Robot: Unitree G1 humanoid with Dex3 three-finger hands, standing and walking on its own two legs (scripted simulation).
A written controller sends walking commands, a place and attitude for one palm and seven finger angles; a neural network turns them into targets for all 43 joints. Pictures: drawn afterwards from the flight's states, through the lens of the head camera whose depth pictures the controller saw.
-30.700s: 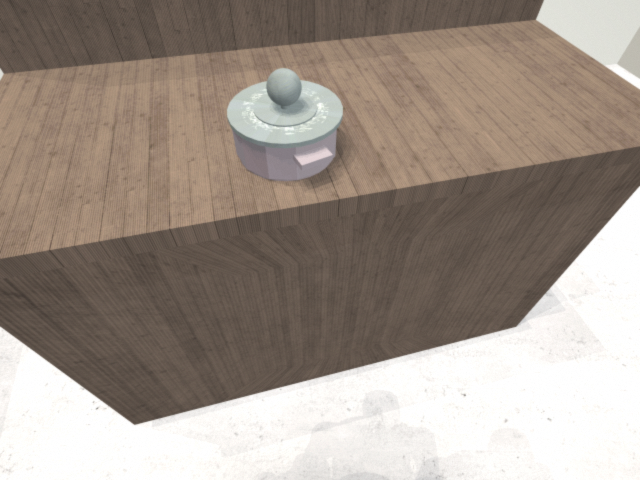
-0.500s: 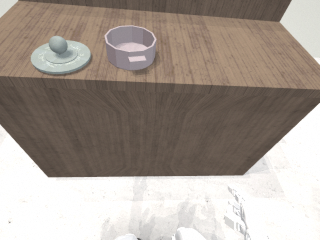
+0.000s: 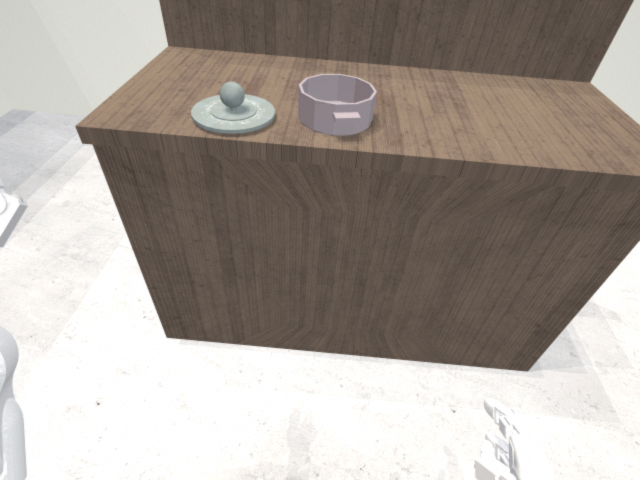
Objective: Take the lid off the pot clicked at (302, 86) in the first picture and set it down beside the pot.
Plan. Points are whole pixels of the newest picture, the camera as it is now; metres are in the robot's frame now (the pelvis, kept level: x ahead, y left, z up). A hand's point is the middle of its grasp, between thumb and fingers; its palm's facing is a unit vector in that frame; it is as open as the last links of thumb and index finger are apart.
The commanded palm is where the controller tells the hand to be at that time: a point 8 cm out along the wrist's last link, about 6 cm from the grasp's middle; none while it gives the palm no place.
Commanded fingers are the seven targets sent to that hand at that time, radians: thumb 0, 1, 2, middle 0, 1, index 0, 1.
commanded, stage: stop stepping back and stand still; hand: left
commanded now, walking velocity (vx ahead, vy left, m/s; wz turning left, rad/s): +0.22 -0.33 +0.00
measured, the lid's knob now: (232, 94) +0.83 +0.24 +0.13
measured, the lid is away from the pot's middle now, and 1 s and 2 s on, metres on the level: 0.23 0.23 0.23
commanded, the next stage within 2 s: let the arm hang, fingers relaxed in 0.26 s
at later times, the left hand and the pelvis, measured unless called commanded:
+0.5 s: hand (141, 390) +0.24 +0.25 -0.02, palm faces +0.22 -0.91 -0.36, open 7.4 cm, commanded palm none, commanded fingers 0.00 0.90 0.90 -0.20 -0.30 -0.20 -0.30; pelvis +0.01 +0.00 -0.02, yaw +6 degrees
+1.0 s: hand out of the picture +0.04 +0.16 -0.15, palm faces +0.12 -0.97 -0.23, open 7.3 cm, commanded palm none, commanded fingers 0.00 0.90 0.90 -0.20 -0.30 -0.20 -0.30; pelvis +0.07 -0.02 +0.02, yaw +4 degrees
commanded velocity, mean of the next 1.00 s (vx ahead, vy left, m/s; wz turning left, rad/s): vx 0.05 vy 0.00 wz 0.00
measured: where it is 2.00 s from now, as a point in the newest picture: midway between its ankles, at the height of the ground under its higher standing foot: outside the picture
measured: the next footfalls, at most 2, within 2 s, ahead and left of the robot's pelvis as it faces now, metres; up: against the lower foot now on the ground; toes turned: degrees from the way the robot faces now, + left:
right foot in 0.20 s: +0.08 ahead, -0.11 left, +0.00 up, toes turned +8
left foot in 0.44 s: +0.07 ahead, +0.16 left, +0.00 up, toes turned +13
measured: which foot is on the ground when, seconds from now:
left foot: down 0.00-0.20, up 0.22-0.42, down 0.44-0.60, up 0.62-0.82, down 0.84-1.00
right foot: up 0.00-0.18, down 0.20-1.00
